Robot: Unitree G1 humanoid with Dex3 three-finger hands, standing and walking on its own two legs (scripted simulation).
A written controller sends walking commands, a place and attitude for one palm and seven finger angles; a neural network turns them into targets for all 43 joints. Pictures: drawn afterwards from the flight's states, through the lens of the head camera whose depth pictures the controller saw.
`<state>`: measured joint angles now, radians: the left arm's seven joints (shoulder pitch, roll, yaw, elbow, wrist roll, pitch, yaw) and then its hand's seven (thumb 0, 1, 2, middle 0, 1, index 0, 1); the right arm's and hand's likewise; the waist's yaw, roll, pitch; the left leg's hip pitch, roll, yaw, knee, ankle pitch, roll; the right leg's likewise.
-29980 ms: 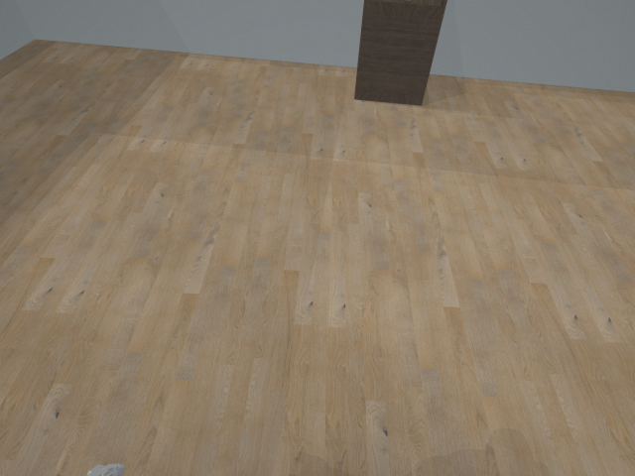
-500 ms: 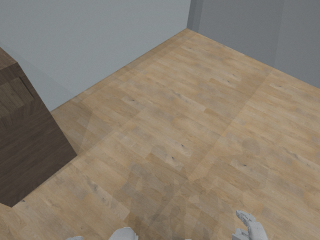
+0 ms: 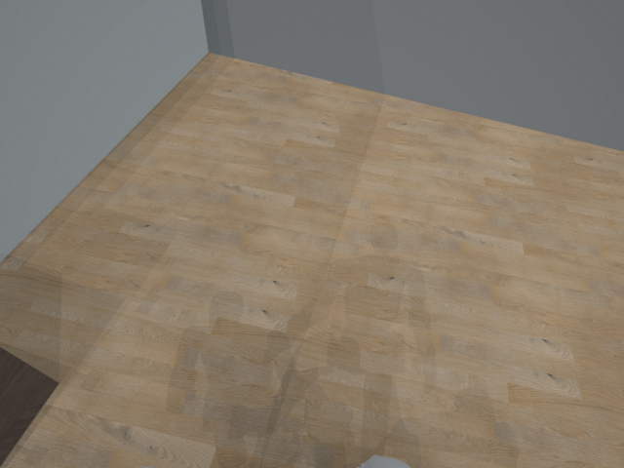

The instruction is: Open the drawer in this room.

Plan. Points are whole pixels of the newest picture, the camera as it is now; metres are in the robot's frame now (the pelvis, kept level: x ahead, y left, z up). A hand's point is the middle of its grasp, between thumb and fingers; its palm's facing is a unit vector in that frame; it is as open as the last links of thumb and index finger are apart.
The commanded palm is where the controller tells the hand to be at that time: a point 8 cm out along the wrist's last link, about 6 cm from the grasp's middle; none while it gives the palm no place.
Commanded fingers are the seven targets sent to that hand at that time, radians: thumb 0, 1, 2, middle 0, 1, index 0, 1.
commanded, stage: walk to a spot facing it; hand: left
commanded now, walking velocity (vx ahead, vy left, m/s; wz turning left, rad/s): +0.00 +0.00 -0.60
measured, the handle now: out of the picture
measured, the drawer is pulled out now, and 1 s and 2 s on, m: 0.00 0.00 0.00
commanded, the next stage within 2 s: turn to face it in 1.02 s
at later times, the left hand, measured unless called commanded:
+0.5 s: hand out of the picture +0.12 +0.15 -0.16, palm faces -0.19 -0.96 -0.20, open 7.4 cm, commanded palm none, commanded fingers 0.00 0.90 0.90 -0.20 -0.30 -0.20 -0.30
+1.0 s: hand (255, 339) +0.34 +0.10 -0.18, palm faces -0.51 -0.84 -0.16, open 7.4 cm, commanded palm none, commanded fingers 0.00 0.90 0.90 -0.20 -0.30 -0.20 -0.30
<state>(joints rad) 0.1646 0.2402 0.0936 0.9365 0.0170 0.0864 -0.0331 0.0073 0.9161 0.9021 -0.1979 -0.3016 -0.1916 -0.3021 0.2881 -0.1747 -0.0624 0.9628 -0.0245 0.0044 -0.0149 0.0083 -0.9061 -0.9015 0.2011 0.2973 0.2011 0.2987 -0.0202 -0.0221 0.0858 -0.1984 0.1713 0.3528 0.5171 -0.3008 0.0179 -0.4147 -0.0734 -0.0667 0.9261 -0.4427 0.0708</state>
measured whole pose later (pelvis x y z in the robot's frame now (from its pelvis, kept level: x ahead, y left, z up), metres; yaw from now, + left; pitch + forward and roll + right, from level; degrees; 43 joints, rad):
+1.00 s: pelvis +0.15 -0.01 +0.00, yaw -34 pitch +0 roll -3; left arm 0.14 0.24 0.10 0.95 0.02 0.07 -0.03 0.01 0.92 0.90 -0.20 -0.30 -0.19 -0.30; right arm 0.37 -0.13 -0.03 1.01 -0.02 -0.02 -0.03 0.01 -0.91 -0.90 0.20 0.30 0.20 0.30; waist -0.01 -0.04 0.09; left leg -0.06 0.10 0.31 0.45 -0.38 0.02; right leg -0.57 -0.07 -0.07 1.04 -0.27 0.06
